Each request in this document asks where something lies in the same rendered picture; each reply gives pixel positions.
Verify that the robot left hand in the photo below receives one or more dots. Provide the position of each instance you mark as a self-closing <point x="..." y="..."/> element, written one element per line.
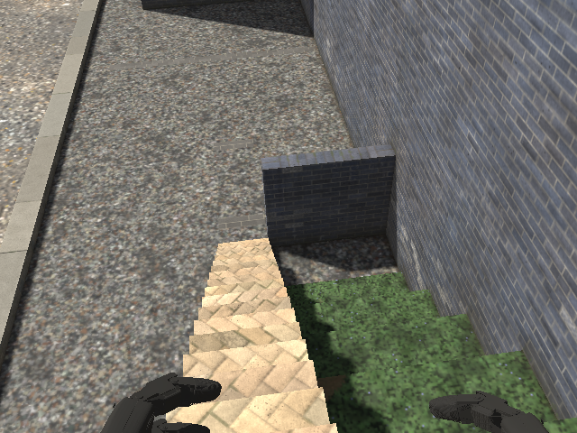
<point x="158" y="397"/>

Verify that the robot right hand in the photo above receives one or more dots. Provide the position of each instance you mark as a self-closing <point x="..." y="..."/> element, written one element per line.
<point x="486" y="411"/>

